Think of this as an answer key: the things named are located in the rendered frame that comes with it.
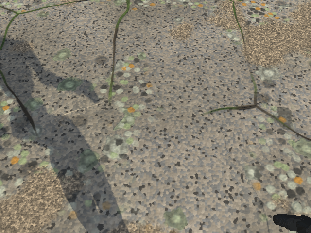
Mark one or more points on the right robot hand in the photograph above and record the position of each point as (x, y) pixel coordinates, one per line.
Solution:
(301, 224)

